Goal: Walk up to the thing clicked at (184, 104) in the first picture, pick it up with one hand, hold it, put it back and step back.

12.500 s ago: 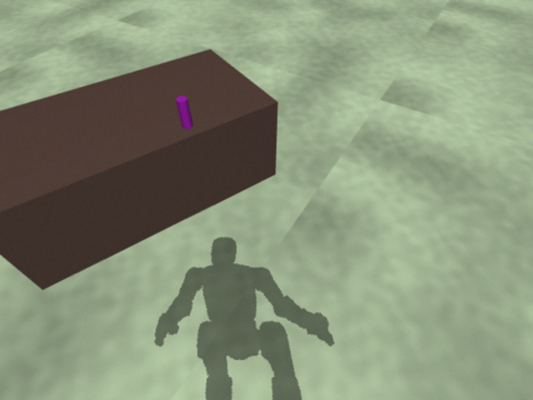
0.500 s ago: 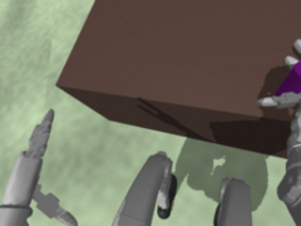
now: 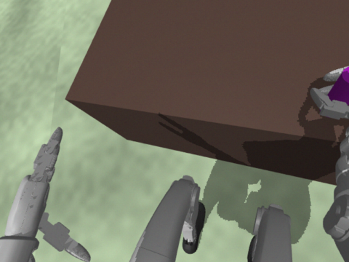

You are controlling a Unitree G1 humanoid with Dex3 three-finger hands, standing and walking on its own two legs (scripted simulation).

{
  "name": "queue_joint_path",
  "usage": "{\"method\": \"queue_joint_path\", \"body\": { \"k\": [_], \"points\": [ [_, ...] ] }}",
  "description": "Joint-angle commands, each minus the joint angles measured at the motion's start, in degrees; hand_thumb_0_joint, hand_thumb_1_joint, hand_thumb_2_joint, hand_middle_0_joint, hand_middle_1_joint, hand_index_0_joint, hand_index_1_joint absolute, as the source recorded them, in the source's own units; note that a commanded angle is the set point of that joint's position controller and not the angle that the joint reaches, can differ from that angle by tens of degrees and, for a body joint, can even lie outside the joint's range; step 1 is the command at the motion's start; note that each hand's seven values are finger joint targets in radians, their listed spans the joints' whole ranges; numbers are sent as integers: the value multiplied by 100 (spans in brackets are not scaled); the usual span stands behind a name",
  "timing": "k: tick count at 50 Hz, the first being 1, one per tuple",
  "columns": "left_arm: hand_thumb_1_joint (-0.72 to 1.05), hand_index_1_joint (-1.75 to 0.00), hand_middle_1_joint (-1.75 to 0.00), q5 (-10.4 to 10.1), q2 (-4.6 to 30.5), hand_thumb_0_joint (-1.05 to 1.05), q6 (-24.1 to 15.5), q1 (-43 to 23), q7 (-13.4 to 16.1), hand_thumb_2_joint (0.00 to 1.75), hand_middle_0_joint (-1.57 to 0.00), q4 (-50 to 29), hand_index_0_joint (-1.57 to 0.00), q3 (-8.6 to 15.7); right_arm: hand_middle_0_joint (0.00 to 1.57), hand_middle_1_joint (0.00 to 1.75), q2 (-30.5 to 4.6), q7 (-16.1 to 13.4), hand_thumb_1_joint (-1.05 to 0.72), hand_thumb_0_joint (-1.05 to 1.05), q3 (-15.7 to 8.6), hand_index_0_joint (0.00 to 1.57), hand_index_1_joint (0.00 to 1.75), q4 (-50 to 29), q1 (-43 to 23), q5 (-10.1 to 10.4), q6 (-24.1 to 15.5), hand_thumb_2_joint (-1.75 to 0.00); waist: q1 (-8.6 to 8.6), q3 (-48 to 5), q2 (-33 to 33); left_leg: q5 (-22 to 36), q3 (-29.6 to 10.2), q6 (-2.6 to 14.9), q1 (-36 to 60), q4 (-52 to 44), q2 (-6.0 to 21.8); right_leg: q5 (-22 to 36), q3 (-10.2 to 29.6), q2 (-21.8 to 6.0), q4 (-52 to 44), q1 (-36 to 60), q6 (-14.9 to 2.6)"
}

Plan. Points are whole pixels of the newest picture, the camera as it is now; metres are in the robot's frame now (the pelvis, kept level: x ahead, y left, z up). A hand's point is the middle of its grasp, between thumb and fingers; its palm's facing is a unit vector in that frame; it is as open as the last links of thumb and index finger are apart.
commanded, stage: settle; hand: right
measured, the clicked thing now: (341, 94) +0.51 -0.19 -0.04
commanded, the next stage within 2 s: lift in 0.92 s
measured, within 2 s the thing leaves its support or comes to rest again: leaves its support in 0.14 s
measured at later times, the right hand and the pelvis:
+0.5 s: hand (346, 75) +0.52 -0.18 +0.01, palm faces +0.10 +1.00 +0.01, open 5.3 cm; pelvis +0.01 +0.00 +0.04, yaw +0 degrees
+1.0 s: hand out of the picture +0.53 -0.18 +0.05, palm faces +0.10 +1.00 +0.01, open 5.3 cm; pelvis +0.02 +0.00 +0.06, yaw +0 degrees
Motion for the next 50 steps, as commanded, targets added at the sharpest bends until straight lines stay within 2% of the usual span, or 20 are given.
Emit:
{"method": "queue_joint_path", "body": {
  "k": [1, 4, 5, 9, 11, 13, 16, 20, 22, 27, 29, 32, 35, 38, 40, 43, 46, 47, 49, 50],
  "points": [
    [-59, -7, -5, -38, 1010, 0, -246, 385, 137, 8, -7, -1084, -5, 891, 134, 135, -1235, 56, -52, 0, -82, 135, 135, -1343, -2184, 96, -355, -124, -117, -3525, -2217, 1087, -92, 278, 2253, -866, -285, 1563, -34, 155, -1506, 2426, -42],
    [-59, -7, -5, -41, 867, 0, -206, 651, 126, 8, -6, -901, -5, 734, 138, 143, -1131, 116, -63, 0, -14, 139, 143, -1395, -2115, 104, -279, -133, -152, -3509, -2251, 1142, -86, 275, 2361, -929, -293, 1642, -48, 166, -1560, 2494, -32],
    [-59, -7, -5, -40, 752, 0, -197, 617, 118, 8, -6, -732, -5, 626, 139, 144, -1124, 108, -63, 0, 20, 140, 144, -1465, -2140, 125, -256, -135, -286, -3379, -2352, 1069, -112, 292, 2359, -971, -302, 1536, -62, 170, -1641, 2384, -33],
    [-58, -7, -5, -34, 1074, 0, -200, 422, 194, 7, -6, -1017, -5, 853, 145, 145, -1345, 20, -61, 0, -59, 146, 145, -1986, -2401, 144, -197, -131, -239, -3963, -2371, 1235, -70, 272, 2595, -1046, -311, 1806, -20, 141, -1700, 3008, -15],
    [-57, -7, -5, -46, 865, 0, -142, 588, 170, 7, -6, -429, -5, 764, 144, 142, -848, 10, -56, 0, 176, 145, 142, -1471, -2118, 196, -105, -127, -203, -3272, -2308, 1154, -53, 284, 2389, -1145, -335, 1799, -25, 149, -1804, 2771, -16],
    [-58, -6, -5, -52, 1017, 0, -154, 329, 219, 7, -6, -770, -5, 815, 143, 140, -1239, -86, -56, 0, -13, 144, 140, -1821, -2371, 160, -125, -124, -222, -3543, -2053, 1222, -114, 243, 2703, -1289, -321, 1699, -42, 153, -1795, 2767, -66],
    [-57, -6, -5, -24, 806, 0, -87, 425, 208, 7, -6, -546, -5, 589, 143, 141, -862, -74, -59, 0, 222, 144, 142, -1499, -2326, 170, -103, -127, -227, -3181, -1937, 1051, -154, 243, 2796, -1421, -317, 1414, -68, 160, -1955, 2542, -72],
    [-57, -6, -5, -7, 918, 0, -82, 289, 255, 7, -6, -487, -5, 685, 142, 140, -984, -80, -60, 0, 169, 143, 141, -1158, -2264, 134, -90, -127, -204, -3049, -1730, 1149, -158, 233, 2894, -1537, -321, 1525, -64, 152, -2020, 2594, -92],
    [-57, -6, -5, -1, 713, 0, -56, 456, 234, 6, -6, -317, -5, 481, 143, 143, -838, -27, -62, 0, 191, 144, 143, -1118, -2209, 184, -84, -130, -254, -2878, -1685, 1117, -155, 232, 2888, -1612, -321, 1509, -69, 148, -2095, 2614, -90],
    [-57, -6, -5, -6, 876, 0, -109, 325, 269, 6, -6, -447, -5, 614, 140, 139, -1171, 32, -66, 0, 51, 140, 140, -1391, -2415, 206, -111, -128, -326, -3385, -1851, 1320, -148, 239, 3163, -1639, -307, 1785, -55, 124, -2180, 3026, -68],
    [-58, -6, -5, 0, 675, 0, -89, 366, 236, 7, -6, -177, -5, 427, 139, 139, -743, 67, -67, 0, 240, 139, 139, -1163, -2317, 274, -70, -129, -327, -3008, -1743, 1260, -124, 246, 3130, -1698, -320, 1692, -57, 143, -2277, 2821, -78],
    [-57, -6, -5, -2, 848, 0, -101, 257, 282, 7, -6, -416, -5, 547, 140, 140, -1141, 7, -68, 0, 70, 140, 140, -1527, -2425, 239, -95, -129, -394, -3534, -1808, 1413, -187, 228, 3401, -1761, -315, 1861, -90, 124, -2276, 3089, -78],
    [-57, -6, -5, 6, 608, 0, -63, 433, 266, 7, -6, 91, -5, 387, 139, 141, -758, 3, -70, 0, 260, 140, 141, -1264, -2392, 272, -53, -130, -369, -3123, -1735, 1384, -185, 218, 3276, -1873, -332, 1813, -103, 140, -2320, 3011, -89],
    [-58, -6, -5, 23, 803, 0, -77, 128, 311, 7, -6, -225, -4, 466, 138, 139, -1127, -53, -68, 0, 87, 139, 139, -1599, -2483, 238, -118, -128, -449, -3582, -1732, 1586, -201, 211, 3612, -1869, -321, 2038, -89, 125, -2335, 3175, -85],
    [-58, -6, -5, 39, 545, 0, -30, 263, 268, 7, -6, 83, -4, 193, 137, 139, -613, 4, -70, 0, 362, 138, 139, -1138, -2334, 261, -82, -129, -403, -3140, -1686, 1514, -167, 223, 3475, -1906, -335, 1970, -106, 138, -2408, 3052, -79],
    [-58, -6, -5, 22, 821, 0, -25, 174, 327, 7, -5, -51, -4, 454, 140, 141, -1144, -27, -72, 0, 71, 141, 141, -1509, -2473, 245, -130, -130, -440, -3585, -1876, 1737, -120, 233, 3474, -1877, -345, 2402, -63, 116, -2439, 3587, -47],
    [-57, -6, -5, 48, 581, 0, 41, 334, 272, 6, -6, 309, -5, 279, 137, 141, -606, 10, -72, 0, 341, 138, 141, -1164, -2287, 288, -69, -132, -420, -3097, -1757, 1652, -97, 239, 3437, -1979, -362, 2300, -69, 118, -2523, 3389, -60],
    [-58, -6, -5, 25, 573, 0, 42, 253, 277, 7, -6, 284, -4, 252, 139, 141, -606, 18, -72, 0, 290, 139, 141, -1121, -2270, 320, -55, -132, -411, -3039, -1582, 1641, -93, 230, 3451, -2011, -363, 2234, -55, 126, -2526, 3298, -79],
    [-57, -6, -5, 33, 781, 0, 1, 55, 314, 6, -5, -87, -4, 392, 140, 142, -1081, -35, -74, 0, 104, 140, 142, -1564, -2532, 282, -115, -132, -460, -3610, -1741, 1718, -186, 211, 3771, -2046, -331, 2248, -96, 114, -2512, 3528, -73],
    [-58, -6, -5, 60, 731, 0, 32, 147, 308, 7, -5, 36, -4, 352, 140, 143, -965, -46, -74, 0, 178, 141, 143, -1450, -2451, 260, -103, -134, -471, -3523, -1738, 1754, -175, 213, 3793, -2051, -343, 2284, -115, 121, -2534, 3523, -73]
  ]
}}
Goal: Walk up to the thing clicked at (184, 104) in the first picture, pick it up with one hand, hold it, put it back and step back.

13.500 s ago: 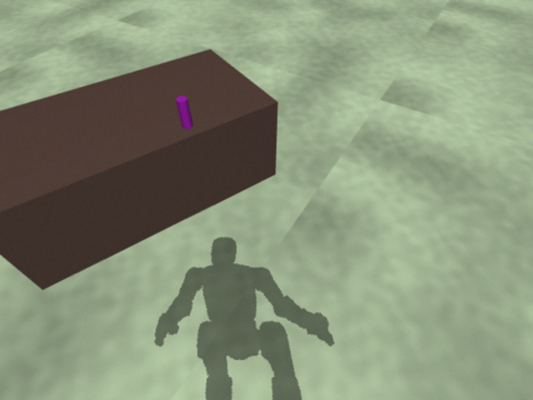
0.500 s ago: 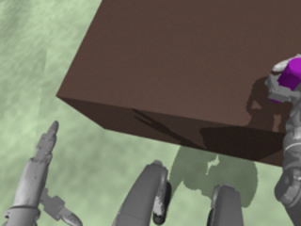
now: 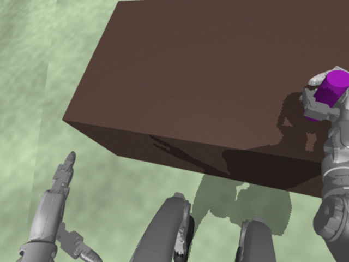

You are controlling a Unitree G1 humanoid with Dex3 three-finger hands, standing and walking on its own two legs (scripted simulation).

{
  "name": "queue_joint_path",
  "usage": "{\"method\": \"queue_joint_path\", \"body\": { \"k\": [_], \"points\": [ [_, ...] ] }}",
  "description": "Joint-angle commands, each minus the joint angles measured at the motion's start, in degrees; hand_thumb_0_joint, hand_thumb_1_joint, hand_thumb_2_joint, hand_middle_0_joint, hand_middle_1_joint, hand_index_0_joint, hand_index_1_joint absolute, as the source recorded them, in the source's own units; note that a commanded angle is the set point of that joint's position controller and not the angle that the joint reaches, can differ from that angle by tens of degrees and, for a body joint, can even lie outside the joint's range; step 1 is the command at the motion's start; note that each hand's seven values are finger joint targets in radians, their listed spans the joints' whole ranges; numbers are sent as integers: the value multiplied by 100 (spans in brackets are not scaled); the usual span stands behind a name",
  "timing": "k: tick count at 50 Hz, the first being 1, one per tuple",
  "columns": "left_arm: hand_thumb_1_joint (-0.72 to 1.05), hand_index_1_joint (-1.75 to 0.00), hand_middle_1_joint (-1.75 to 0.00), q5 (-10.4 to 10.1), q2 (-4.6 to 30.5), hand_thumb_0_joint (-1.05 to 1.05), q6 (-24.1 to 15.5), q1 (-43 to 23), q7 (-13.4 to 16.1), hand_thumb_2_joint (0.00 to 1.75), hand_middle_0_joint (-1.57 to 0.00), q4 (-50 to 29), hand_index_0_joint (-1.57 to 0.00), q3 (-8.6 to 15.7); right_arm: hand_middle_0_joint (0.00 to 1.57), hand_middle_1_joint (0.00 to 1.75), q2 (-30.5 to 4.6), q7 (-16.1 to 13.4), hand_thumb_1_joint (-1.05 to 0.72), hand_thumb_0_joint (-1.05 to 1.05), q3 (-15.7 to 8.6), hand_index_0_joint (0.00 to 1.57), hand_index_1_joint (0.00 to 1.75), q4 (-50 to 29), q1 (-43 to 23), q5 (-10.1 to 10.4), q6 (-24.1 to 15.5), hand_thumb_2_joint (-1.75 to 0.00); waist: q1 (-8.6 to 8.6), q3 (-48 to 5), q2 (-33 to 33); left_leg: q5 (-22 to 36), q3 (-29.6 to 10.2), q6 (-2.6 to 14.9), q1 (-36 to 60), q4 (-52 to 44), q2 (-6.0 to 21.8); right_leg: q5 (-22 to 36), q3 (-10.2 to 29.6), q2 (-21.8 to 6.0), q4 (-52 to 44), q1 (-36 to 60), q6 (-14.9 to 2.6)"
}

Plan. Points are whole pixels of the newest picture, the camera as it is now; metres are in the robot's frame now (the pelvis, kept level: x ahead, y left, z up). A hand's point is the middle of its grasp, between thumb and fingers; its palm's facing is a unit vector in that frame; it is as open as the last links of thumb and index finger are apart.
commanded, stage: lift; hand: right
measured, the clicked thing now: (324, 98) +0.51 -0.20 -0.01
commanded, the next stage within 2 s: hold in 1.62 s
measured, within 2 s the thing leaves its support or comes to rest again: neither
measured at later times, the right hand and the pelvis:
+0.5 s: hand (329, 98) +0.47 -0.18 +0.04, palm faces +0.10 +1.00 +0.00, open 5.3 cm; pelvis +0.01 +0.00 +0.04, yaw +0 degrees
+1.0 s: hand out of the picture +0.40 -0.18 +0.12, palm faces +0.10 +0.99 +0.00, open 5.3 cm; pelvis +0.02 +0.00 +0.08, yaw -1 degrees
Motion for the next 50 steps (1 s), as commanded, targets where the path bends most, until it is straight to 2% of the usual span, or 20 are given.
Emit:
{"method": "queue_joint_path", "body": {
  "k": [1, 3, 5, 8, 11, 13, 15, 17, 20, 22, 23, 26, 29, 32, 34, 37, 40, 42, 44, 50],
  "points": [
    [-57, -6, -5, 5, 907, 0, -258, 497, 120, 6, -5, -832, -4, 750, 139, 144, -1025, 24, -74, 0, 57, 139, 144, -1193, -2276, 101, -463, -136, -33, -3178, -1574, 1556, -183, 195, 2316, -848, -267, 1969, -41, 186, -1198, 1922, -124],
    [-57, -5, -5, -41, 765, 0, -268, 443, 105, 6, -5, -763, -5, 602, 143, 146, -872, 32, -68, 0, 68, 143, 146, -1079, -2176, 155, -445, -135, -73, -2890, -1373, 1448, -174, 188, 2274, -888, -257, 1815, -27, 212, -1252, 1675, -133],
    [-56, -5, -5, -31, 1070, 0, -301, 64, 153, 6, -5, -1377, -5, 804, 144, 147, -1382, -39, -69, 0, -184, 145, 147, -1598, -2373, 90, -514, -136, -136, -3742, -1467, 1693, -177, 178, 2673, -849, -246, 2143, -16, 183, -1266, 2200, -103],
    [-56, -5, -5, -41, 748, 0, -224, 658, 102, 6, -5, -851, -4, 639, 144, 147, -705, 32, -69, 0, 197, 144, 147, -1240, -1984, 125, -426, -135, -104, -3104, -1479, 1672, -190, 179, 2624, -1029, -268, 2069, -75, 205, -1378, 2077, -119],
    [-56, -5, -5, -45, 1056, 0, -242, 290, 147, 6, -5, -1213, -4, 856, 145, 147, -1323, -99, -68, 0, -157, 145, 147, -2022, -2235, 131, -441, -136, -301, -3687, -1552, 1759, -209, 166, 2980, -1092, -255, 2183, -67, 207, -1511, 2424, -98],
    [-55, -5, -5, -34, 730, 0, -215, 594, 103, 6, -5, -810, -4, 618, 147, 149, -661, -44, -69, 0, 224, 147, 149, -1751, -1916, 171, -389, -137, -281, -3289, -1547, 1784, -165, 181, 2795, -1133, -281, 2290, -87, 208, -1554, 2505, -86],
    [-56, -5, -4, -75, 546, 0, -181, 652, 90, 6, -5, -335, -4, 464, 144, 146, -427, -13, -71, 0, 320, 144, 146, -1419, -1540, 229, -363, -134, -396, -2599, -1487, 1629, -111, 208, 2485, -1158, -300, 2264, -65, 210, -1703, 2288, -60],
    [-56, -5, -4, -58, 894, 0, -232, 164, 140, 6, -5, -1035, -4, 695, 144, 145, -1128, -113, -70, 0, -57, 144, 145, -2375, -1966, 199, -445, -133, -540, -3599, -1535, 1830, -123, 194, 2988, -1181, -280, 2484, -43, 191, -1768, 2855, -50],
    [-56, -5, -4, -54, 476, 0, -168, 629, 86, 6, -5, -326, -4, 388, 147, 148, -20, -1, -72, 0, 543, 147, 148, -1917, -1302, 323, -333, -136, -502, -2819, -1443, 1738, -116, 202, 2872, -1319, -290, 2375, -91, 211, -1917, 2723, -51],
    [-57, -5, -4, -83, 768, 0, -164, 383, 158, 6, -5, -400, -4, 636, 145, 147, -656, -78, -71, 0, 193, 145, 147, -2513, -1410, 326, -321, -135, -632, -3145, -1355, 1832, -163, 176, 3194, -1424, -254, 2358, -108, 225, -1980, 2813, -72],
    [-56, -5, -4, -86, 774, 0, -169, 214, 152, 6, -5, -574, -4, 552, 145, 146, -686, -92, -71, 0, 266, 145, 146, -2838, -1527, 317, -311, -134, -720, -3407, -1356, 1862, -161, 169, 3414, -1476, -252, 2375, -125, 221, -2059, 2994, -69],
    [-57, -5, -4, -144, 658, 0, -104, 452, 163, 6, -5, -82, -4, 639, 146, 149, 172, -96, -69, 0, 650, 146, 149, -2487, -782, 465, -124, -136, -691, -2619, -1009, 1585, -129, 164, 3356, -1698, -261, 2045, -146, 249, -2305, 2916, -82],
    [-58, -5, -4, -186, 743, 0, -65, 158, 211, 6, -5, -333, -4, 569, 145, 146, -176, -165, -70, 0, 623, 145, 146, -3426, -919, 451, -76, -133, -896, -3154, -1006, 1873, -109, 149, 3750, -1812, -254, 2436, -143, 236, -2476, 3442, -63],
    [-57, -5, -4, -233, 546, 0, 18, 505, 213, 6, -5, 459, -4, 541, 145, 146, 570, -113, -70, 0, 967, 145, 146, -2724, -169, 575, 106, -134, -855, -2049, -673, 1706, -92, 144, 3518, -1961, -248, 2258, -172, 264, -2649, 3164, -80],
    [-57, -5, -4, -247, 623, 0, -9, 125, 244, 6, -5, 322, -4, 552, 143, 145, 112, -136, -67, 0, 793, 144, 145, -3494, -585, 562, 76, -133, -989, -2332, -773, 1665, -170, 136, 3679, -2061, -201, 2152, -196, 243, -2725, 3351, -97],
    [-57, -5, -4, -254, 489, 0, 15, 312, 247, 6, -5, 644, -4, 446, 145, 146, 604, -76, -69, 0, 1081, 145, 146, -3506, -213, 672, 167, -134, -993, -1995, -648, 1560, -151, 130, 3792, -2234, -195, 2011, -208, 253, -2934, 3440, -94],
    [-56, -5, -4, -305, 534, 0, 1, 222, 279, 5, -4, 706, -4, 504, 143, 144, 351, -44, -68, 0, 978, 143, 144, -3816, -18, 689, 227, -131, -1081, -2130, -642, 1695, -161, 114, 3950, -2314, -179, 2164, -224, 257, -3015, 3652, -100],
    [-56, -5, -4, -292, 400, 0, 6, 127, 278, 5, -4, 741, -4, 352, 144, 145, 687, -25, -68, 0, 1176, 144, 145, -3818, 187, 719, 284, -133, -1119, -2071, -571, 1710, -153, 109, 4058, -2390, -174, 2197, -253, 265, -3093, 3810, -94],
    [-56, -5, -4, -335, 570, 0, 13, 139, 318, 5, -4, 983, -4, 548, 144, 144, 435, -64, -70, 0, 997, 144, 144, -4010, 221, 782, 310, -132, -1171, -1909, -464, 1561, -200, 92, 4156, -2524, -154, 1972, -269, 278, -3164, 3695, -132],
    [-56, -5, -4, -381, 567, 0, -28, -117, 387, 5, -4, 1072, -4, 574, 143, 143, 756, -142, -69, 0, 1263, 143, 143, -4485, 616, 853, 400, -131, -1235, -1694, -241, 1415, -202, 55, 4442, -2815, -145, 1783, -282, 279, -3415, 3879, -150]
  ]
}}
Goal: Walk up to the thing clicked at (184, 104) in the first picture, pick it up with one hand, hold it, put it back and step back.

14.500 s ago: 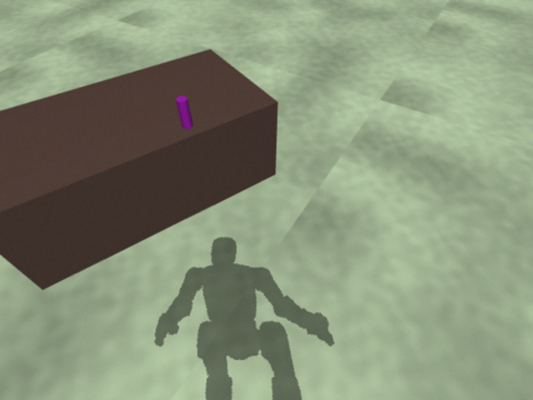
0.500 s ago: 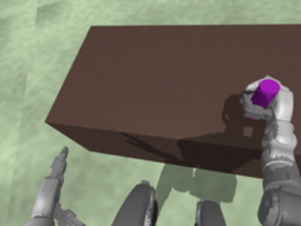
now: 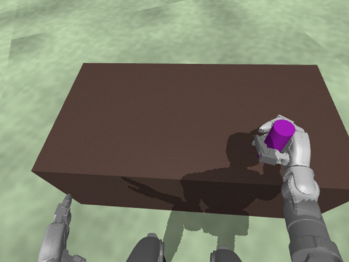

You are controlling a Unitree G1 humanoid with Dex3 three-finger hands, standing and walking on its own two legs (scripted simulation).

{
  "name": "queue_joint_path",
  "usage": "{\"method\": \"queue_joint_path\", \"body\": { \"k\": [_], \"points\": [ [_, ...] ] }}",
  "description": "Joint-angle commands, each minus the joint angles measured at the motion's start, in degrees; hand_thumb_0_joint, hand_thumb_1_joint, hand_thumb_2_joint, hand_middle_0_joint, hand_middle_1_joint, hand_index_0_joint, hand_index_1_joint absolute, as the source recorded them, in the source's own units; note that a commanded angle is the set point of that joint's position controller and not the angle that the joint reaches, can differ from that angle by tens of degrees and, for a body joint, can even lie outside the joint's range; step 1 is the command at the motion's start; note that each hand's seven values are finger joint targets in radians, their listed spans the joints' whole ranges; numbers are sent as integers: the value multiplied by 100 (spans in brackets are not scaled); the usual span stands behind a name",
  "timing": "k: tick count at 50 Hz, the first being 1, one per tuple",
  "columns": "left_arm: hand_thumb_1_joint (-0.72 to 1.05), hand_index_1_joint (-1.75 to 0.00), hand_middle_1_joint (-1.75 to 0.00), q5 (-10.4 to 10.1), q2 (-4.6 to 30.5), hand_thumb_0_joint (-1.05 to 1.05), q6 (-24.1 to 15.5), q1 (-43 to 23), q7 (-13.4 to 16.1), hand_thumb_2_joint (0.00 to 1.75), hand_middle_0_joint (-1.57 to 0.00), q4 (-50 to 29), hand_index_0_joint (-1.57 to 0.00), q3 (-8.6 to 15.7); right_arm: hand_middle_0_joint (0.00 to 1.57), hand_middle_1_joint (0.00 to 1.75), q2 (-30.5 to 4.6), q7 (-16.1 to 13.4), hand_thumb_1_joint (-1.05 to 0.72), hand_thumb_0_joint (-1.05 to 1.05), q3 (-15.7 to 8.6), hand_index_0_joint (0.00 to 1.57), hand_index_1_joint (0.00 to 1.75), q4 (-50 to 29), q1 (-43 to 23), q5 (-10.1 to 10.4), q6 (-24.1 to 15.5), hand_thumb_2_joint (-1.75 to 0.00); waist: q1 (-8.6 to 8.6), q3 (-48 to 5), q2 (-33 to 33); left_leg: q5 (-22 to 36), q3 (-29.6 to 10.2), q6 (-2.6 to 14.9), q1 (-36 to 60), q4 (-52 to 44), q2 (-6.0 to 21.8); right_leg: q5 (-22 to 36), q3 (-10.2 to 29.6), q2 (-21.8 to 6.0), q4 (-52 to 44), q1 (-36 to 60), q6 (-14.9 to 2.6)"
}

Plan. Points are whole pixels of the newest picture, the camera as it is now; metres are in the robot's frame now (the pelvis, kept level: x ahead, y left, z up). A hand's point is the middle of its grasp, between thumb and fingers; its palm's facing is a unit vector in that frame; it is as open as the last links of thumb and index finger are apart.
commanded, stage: lift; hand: right
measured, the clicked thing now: (274, 143) +0.39 -0.18 +0.03
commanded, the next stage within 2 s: hold in 0.62 s
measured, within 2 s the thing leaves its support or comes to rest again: neither
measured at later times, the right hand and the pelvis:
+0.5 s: hand (271, 146) +0.36 -0.16 +0.07, palm faces +0.08 +1.00 +0.01, open 5.3 cm; pelvis +0.01 +0.00 +0.02, yaw +0 degrees
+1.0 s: hand (280, 150) +0.34 -0.17 +0.08, palm faces +0.08 +1.00 +0.01, open 5.3 cm; pelvis +0.01 +0.00 +0.03, yaw +0 degrees
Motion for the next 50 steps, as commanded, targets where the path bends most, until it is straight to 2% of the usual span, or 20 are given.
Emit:
{"method": "queue_joint_path", "body": {
  "k": [1, 2, 4, 6, 13, 15, 16, 17, 20, 23, 25, 27, 29, 31, 34, 39, 41, 44, 47, 50],
  "points": [
    [-56, -5, -4, -39, 795, 0, -334, -10, 112, 5, -4, -934, -4, 481, 143, 144, -727, -31, -66, 0, -84, 143, 144, -1421, -1642, 125, -376, -131, -53, -1833, -118, 1096, -2, 112, 1607, -908, -214, 1278, 19, 167, -1181, 872, -115],
    [-56, -5, -4, -39, 867, 0, -327, -10, 142, 5, -4, -836, -4, 560, 142, 143, -931, -47, -66, 0, -184, 142, 143, -1834, -1832, 150, -408, -130, -82, -1914, -218, 1195, -21, 119, 1686, -917, -204, 1390, 9, 161, -1181, 954, -106],
    [-56, -5, -4, -33, 625, 0, -312, -15, 118, 5, -4, -809, -4, 314, 142, 143, -610, -30, -65, 0, 75, 142, 143, -1836, -1662, 149, -383, -130, -132, -1877, -344, 1446, -41, 132, 1783, -902, -184, 1674, -37, 188, -1210, 1078, -78],
    [-56, -5, -4, -63, 875, 0, -319, -154, 164, 5, -4, -877, -4, 527, 141, 141, -807, -54, -67, 0, -64, 141, 141, -1907, -1622, 175, -346, -129, -129, -1844, -201, 1345, -31, 124, 1832, -1002, -195, 1547, -19, 161, -1293, 1135, -95],
    [-55, -5, -4, -86, 762, 0, -304, -194, 173, 4, -4, -668, -4, 477, 142, 142, -744, -76, -67, 0, 36, 142, 142, -2217, -1309, 210, -283, -130, -236, -1647, -180, 1270, -78, 88, 2079, -1241, -152, 1419, -87, 192, -1458, 1259, -107],
    [-55, -5, -4, -108, 853, 0, -304, -187, 193, 5, -4, -582, -4, 599, 142, 142, -513, -73, -67, 0, 145, 142, 142, -2018, -1107, 238, -228, -130, -120, -1529, -31, 1205, -36, 88, 1961, -1256, -175, 1349, -44, 170, -1540, 1270, -123],
    [-56, -5, -4, -106, 852, 0, -329, -299, 192, 5, -4, -747, -4, 562, 142, 143, -542, -83, -68, 0, 171, 142, 143, -2211, -1174, 246, -236, -130, -150, -1598, -98, 1262, -28, 80, 2072, -1290, -167, 1410, -60, 176, -1565, 1391, -110],
    [-55, -4, -4, -117, 997, 0, -322, -209, 220, 4, -4, -690, -4, 682, 142, 142, -862, -112, -68, 0, -48, 142, 142, -2431, -1333, 264, -271, -129, -175, -1660, -141, 1255, -51, 88, 2120, -1317, -162, 1402, -61, 165, -1582, 1452, -107],
    [-55, -5, -4, -116, 525, 0, -295, -22, 178, 5, -4, -351, -4, 288, 142, 142, -330, -42, -69, 0, 349, 142, 142, -2116, -968, 268, -214, -129, -174, -1271, -201, 1319, 20, 118, 1954, -1261, -178, 1598, -35, 157, -1670, 1421, -66],
    [-56, -5, -4, -121, 807, 0, -312, -252, 218, 5, -4, -586, -4, 467, 140, 140, -777, -59, -69, 0, 65, 140, 140, -2392, -1034, 265, -208, -128, -273, -1708, -266, 1684, -14, 110, 2291, -1285, -152, 1971, -59, 163, -1643, 1708, -63],
    [-56, -5, -5, -114, 778, 0, -282, -123, 201, 5, -4, -343, -4, 494, 141, 141, -503, -31, -69, 0, 269, 141, 141, -2289, -773, 267, -164, -129, -245, -1512, -334, 1749, -1, 125, 2218, -1253, -149, 2085, -58, 171, -1688, 1685, -37],
    [-56, -5, -5, -136, 678, 0, -299, -215, 189, 5, -5, -478, -4, 357, 140, 140, -529, -27, -71, 0, 218, 140, 140, -2410, -843, 314, -160, -128, -253, -1579, -156, 1798, -24, 92, 2371, -1360, -134, 2037, -89, 178, -1667, 1722, -71],
    [-56, -5, -5, -144, 1028, 0, -277, -324, 242, 5, -5, -498, -4, 699, 141, 141, -725, -61, -72, 0, 106, 141, 141, -2446, -893, 310, -125, -129, -208, -1477, -169, 1626, -6, 99, 2332, -1424, -149, 1877, -63, 163, -1800, 1752, -68],
    [-56, -5, -5, -152, 848, 0, -275, -243, 205, 5, -5, -329, -4, 574, 142, 142, -472, -41, -72, 0, 284, 142, 142, -2417, -761, 328, -104, -130, -250, -1207, -134, 1434, 21, 92, 2259, -1470, -146, 1675, -53, 165, -1874, 1685, -67],
    [-55, -5, -5, -165, 650, 0, -295, -368, 203, 5, -5, -374, -5, 346, 140, 140, -514, -42, -71, 0, 272, 140, 140, -2466, -819, 339, -110, -128, -292, -1284, -69, 1407, -21, 68, 2409, -1588, -134, 1596, -95, 184, -1874, 1726, -97],
    [-55, -5, -5, -158, 868, 0, -267, -319, 223, 5, -5, -41, -4, 601, 140, 140, -611, -45, -68, 0, 223, 140, 140, -2449, -545, 333, -87, -128, -329, -1115, -191, 1476, -9, 88, 2407, -1595, -126, 1698, -96, 187, -1972, 1763, -73],
    [-55, -5, -5, -172, 617, 0, -281, -390, 187, 5, -5, 48, -5, 339, 139, 139, -467, -3, -67, 0, 355, 139, 139, -2516, -466, 356, -77, -128, -387, -1184, -230, 1660, -7, 93, 2466, -1568, -122, 1918, -95, 183, -1943, 1839, -61],
    [-55, -5, -5, -178, 1007, 0, -290, -633, 247, 5, -5, -153, -5, 685, 139, 141, -627, -47, -66, 0, 232, 140, 141, -2829, -607, 394, -78, -130, -317, -1421, -89, 1617, 7, 80, 2593, -1650, -139, 1823, -71, 174, -2021, 1987, -75],
    [-55, -6, -5, -191, 620, 0, -277, -391, 218, 5, -5, 148, -5, 342, 140, 142, -355, -60, -67, 0, 431, 140, 142, -2684, -373, 400, -23, -131, -330, -1086, -75, 1593, 51, 67, 2563, -1713, -152, 1846, -65, 169, -2101, 1968, -66],
    [-55, -5, -5, -190, 925, 0, -303, -650, 274, 5, -5, -31, -5, 575, 139, 141, -630, -89, -63, 0, 309, 139, 141, -2901, -525, 372, -34, -130, -325, -1352, -199, 1697, 49, 99, 2661, -1695, -154, 2053, -23, 137, -2171, 2190, -33]
  ]
}}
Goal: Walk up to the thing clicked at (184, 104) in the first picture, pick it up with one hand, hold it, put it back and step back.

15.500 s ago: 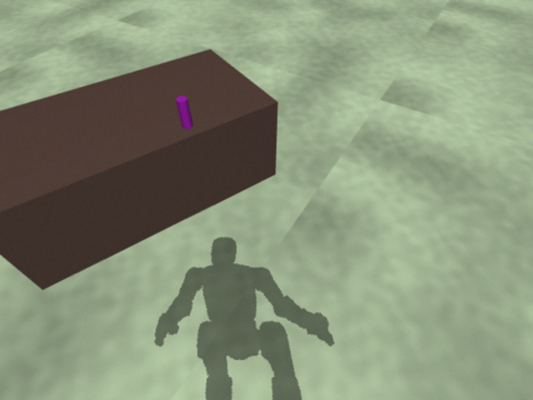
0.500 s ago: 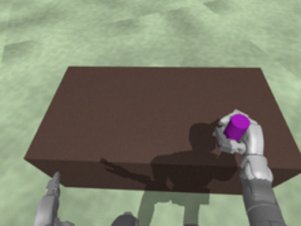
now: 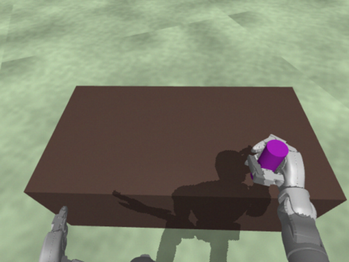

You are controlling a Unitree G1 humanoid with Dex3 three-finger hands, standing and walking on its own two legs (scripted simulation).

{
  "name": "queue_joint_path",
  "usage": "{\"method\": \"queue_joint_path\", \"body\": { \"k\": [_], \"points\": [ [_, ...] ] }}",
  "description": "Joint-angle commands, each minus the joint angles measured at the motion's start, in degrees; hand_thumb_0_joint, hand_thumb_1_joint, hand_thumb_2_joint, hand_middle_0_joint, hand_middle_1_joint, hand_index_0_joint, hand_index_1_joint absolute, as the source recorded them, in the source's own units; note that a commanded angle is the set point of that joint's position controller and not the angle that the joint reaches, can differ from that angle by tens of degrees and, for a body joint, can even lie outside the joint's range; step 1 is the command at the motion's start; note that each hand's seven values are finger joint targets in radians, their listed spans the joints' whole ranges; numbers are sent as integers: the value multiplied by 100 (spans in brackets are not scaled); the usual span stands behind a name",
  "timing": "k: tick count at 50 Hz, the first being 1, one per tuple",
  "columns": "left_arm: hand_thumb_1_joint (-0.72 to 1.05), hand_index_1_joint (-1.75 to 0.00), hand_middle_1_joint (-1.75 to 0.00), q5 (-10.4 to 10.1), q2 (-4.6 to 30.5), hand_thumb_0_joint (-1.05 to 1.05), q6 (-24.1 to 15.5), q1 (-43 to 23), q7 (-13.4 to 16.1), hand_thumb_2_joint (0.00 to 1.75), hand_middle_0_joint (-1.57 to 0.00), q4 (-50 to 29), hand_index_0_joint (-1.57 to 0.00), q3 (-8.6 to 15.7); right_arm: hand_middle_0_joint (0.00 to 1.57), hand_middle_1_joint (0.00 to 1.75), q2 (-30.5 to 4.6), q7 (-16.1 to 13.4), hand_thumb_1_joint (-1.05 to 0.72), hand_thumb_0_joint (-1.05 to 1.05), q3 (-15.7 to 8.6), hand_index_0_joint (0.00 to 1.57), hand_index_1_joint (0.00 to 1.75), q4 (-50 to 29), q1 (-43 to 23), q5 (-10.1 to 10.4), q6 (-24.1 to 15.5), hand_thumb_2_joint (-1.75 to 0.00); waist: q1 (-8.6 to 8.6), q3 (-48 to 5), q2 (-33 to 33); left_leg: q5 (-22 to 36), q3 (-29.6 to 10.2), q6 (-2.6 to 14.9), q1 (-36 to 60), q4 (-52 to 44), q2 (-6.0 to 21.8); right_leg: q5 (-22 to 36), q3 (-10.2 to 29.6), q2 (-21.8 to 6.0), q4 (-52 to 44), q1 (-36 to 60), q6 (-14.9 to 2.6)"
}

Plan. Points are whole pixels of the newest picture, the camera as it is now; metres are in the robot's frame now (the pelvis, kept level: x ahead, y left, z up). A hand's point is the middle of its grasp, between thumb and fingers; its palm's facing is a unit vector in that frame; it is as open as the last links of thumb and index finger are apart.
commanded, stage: hold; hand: right
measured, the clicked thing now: (267, 163) +0.33 -0.18 +0.05
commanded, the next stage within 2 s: none
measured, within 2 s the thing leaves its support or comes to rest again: neither
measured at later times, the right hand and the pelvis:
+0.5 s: hand (260, 163) +0.32 -0.16 +0.06, palm faces +0.08 +1.00 +0.01, open 5.3 cm; pelvis +0.00 +0.00 +0.01, yaw +0 degrees
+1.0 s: hand (261, 167) +0.32 -0.17 +0.06, palm faces +0.09 +1.00 +0.01, open 5.3 cm; pelvis +0.00 +0.01 +0.01, yaw +0 degrees
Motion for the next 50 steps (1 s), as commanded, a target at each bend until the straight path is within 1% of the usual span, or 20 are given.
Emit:
{"method": "queue_joint_path", "body": {
  "k": [1, 4, 6, 10, 13, 16, 19, 20, 22, 26, 33, 35, 37, 39, 41, 43, 44, 46, 49, 50],
  "points": [
    [-55, -5, -5, 22, 806, 0, -316, -270, 58, 5, -5, -1054, -5, 328, 139, 141, -769, 4, -65, 0, -216, 139, 141, -1616, -1710, 67, -448, -130, -61, -1547, -171, 1381, 118, 150, 1116, -605, -203, 1669, 90, 63, -931, 543, 5],
    [-54, -5, -6, 4, 753, 0, -308, -183, 44, 5, -5, -789, -5, 305, 139, 142, -742, 36, -64, 0, -199, 140, 142, -1562, -1689, 79, -389, -131, -41, -1329, -261, 1315, 128, 151, 1005, -642, -211, 1613, 79, 47, -1025, 514, 12],
    [-54, -5, -6, 17, 1000, 0, -334, -284, 69, 4, -5, -920, -5, 539, 139, 141, -813, 25, -64, 0, -227, 139, 141, -1709, -1823, 93, -392, -130, 45, -1383, -212, 1233, 137, 149, 1087, -704, -212, 1473, 126, 27, -1109, 591, 15],
    [-54, -5, -5, -3, 661, 0, -353, -195, 43, 5, -5, -548, -5, 254, 140, 142, -662, 49, -64, 0, -133, 140, 142, -1523, -1760, 118, -325, -130, -29, -1076, -245, 1166, 132, 145, 1045, -798, -204, 1382, 68, 56, -1155, 535, -4],
    [-54, -5, -6, 2, 1024, 0, -417, -501, 80, 4, -5, -773, -5, 514, 139, 141, -654, 66, -63, 0, -99, 140, 141, -1510, -1670, 120, -299, -130, 29, -1207, -21, 1046, 152, 140, 1096, -850, -228, 1217, 123, 21, -1239, 617, -21],
    [-55, -5, -5, 1, 727, 0, -428, -447, 63, 5, -5, -569, -5, 273, 139, 141, -653, 78, -63, 0, -124, 140, 141, -1509, -1682, 133, -333, -130, -72, -1193, -148, 1080, 139, 145, 1180, -896, -213, 1272, 84, 45, -1243, 633, -10],
    [-54, -5, -5, 13, 946, 0, -442, -536, 88, 5, -5, -567, -5, 469, 141, 143, -738, 42, -65, 0, -211, 141, 143, -1512, -1596, 157, -342, -131, -52, -1254, 15, 1164, 140, 116, 1292, -950, -206, 1305, 49, 78, -1213, 600, -51],
    [-55, -5, -5, 23, 708, 0, -424, -441, 61, 5, -5, -347, -5, 230, 141, 142, -723, 53, -66, 0, -186, 141, 142, -1481, -1578, 148, -362, -131, -115, -1111, -108, 1100, 116, 124, 1271, -966, -191, 1232, 14, 92, -1210, 552, -45],
    [-55, -5, -5, 19, 850, 0, -457, -602, 104, 5, -5, -569, -5, 384, 141, 143, -797, 14, -64, 0, -275, 142, 143, -1503, -1739, 141, -413, -132, -45, -1280, -67, 1085, 107, 124, 1338, -987, -199, 1223, 41, 80, -1241, 649, -49],
    [-55, -5, -5, 25, 667, 0, -421, -464, 87, 5, -5, -346, -5, 209, 141, 143, -743, 24, -65, 0, -251, 142, 143, -1401, -1451, 144, -441, -132, -126, -1210, -106, 1305, 114, 121, 1450, -993, -191, 1458, 10, 111, -1225, 653, -36],
    [-55, -5, -5, 36, 826, 0, -445, -491, 114, 5, -5, -266, -5, 380, 142, 144, -805, 72, -66, 0, -289, 143, 144, -1477, -1737, 160, -500, -133, 8, -1210, -86, 1255, 70, 104, 1357, -1048, -169, 1323, 4, 113, -1236, 712, -66],
    [-55, -5, -5, 29, 625, 0, -459, -633, 89, 5, -5, -385, -5, 116, 142, 144, -691, 120, -68, 0, -240, 143, 144, -1233, -1488, 176, -498, -132, -68, -1106, 49, 1201, 73, 103, 1392, -1083, -170, 1300, 2, 117, -1234, 602, -73],
    [-54, -5, -5, 34, 926, 0, -461, -540, 135, 5, -5, -308, -5, 454, 142, 144, -782, 129, -66, 0, -291, 142, 143, -1176, -1557, 172, -534, -132, 43, -1158, -43, 1261, 86, 122, 1311, -1022, -193, 1361, 33, 95, -1251, 692, -61],
    [-54, -5, -5, 47, 583, 0, -454, -429, 77, 5, -5, -266, -5, 88, 142, 144, -679, 173, -67, 0, -213, 143, 144, -1307, -1536, 172, -574, -132, -33, -1216, -49, 1349, 80, 113, 1348, -1009, -179, 1449, 5, 111, -1199, 693, -63],
    [-55, -5, -5, 42, 629, 0, -474, -609, 94, 5, -5, -401, -5, 92, 143, 145, -700, 201, -68, 0, -192, 144, 145, -1349, -1489, 189, -615, -133, -63, -1194, -48, 1359, 87, 112, 1402, -1019, -179, 1467, 4, 113, -1210, 667, -59],
    [-55, -5, -5, 43, 962, 0, -493, -564, 133, 5, -5, -465, -5, 442, 142, 144, -848, 169, -67, 0, -316, 143, 144, -1478, -1631, 205, -640, -132, 39, -1421, -88, 1394, 66, 112, 1441, -1029, -177, 1475, 7, 119, -1191, 818, -63],
    [-55, -5, -5, 52, 888, 0, -484, -556, 119, 5, -5, -326, -5, 371, 142, 143, -873, 146, -69, 0, -379, 143, 143, -1436, -1348, 178, -617, -132, -103, -1381, -148, 1450, 65, 108, 1480, -1025, -160, 1535, -10, 141, -1182, 781, -54],
    [-55, -5, -6, 43, 716, 0, -481, -597, 113, 5, -5, -398, -5, 199, 143, 144, -975, 137, -69, 0, -500, 143, 144, -1503, -1514, 202, -666, -132, -85, -1345, -39, 1428, 43, 95, 1511, -1065, -155, 1497, -10, 139, -1162, 716, -75],
    [-55, -5, -6, 45, 811, 0, -471, -718, 126, 5, -5, -243, -5, 305, 143, 145, -821, 137, -69, 0, -324, 144, 145, -1309, -1565, 191, -656, -134, -8, -1174, -80, 1371, 73, 130, 1346, -1003, -180, 1491, 32, 101, -1211, 663, -50],
    [-54, -5, -6, 51, 690, 0, -473, -633, 103, 5, -5, -262, -5, 144, 143, 144, -755, 166, -68, 0, -249, 143, 144, -1252, -1424, 171, -654, -133, -38, -1138, -118, 1362, 94, 138, 1342, -986, -191, 1512, 43, 88, -1229, 643, -39]
  ]
}}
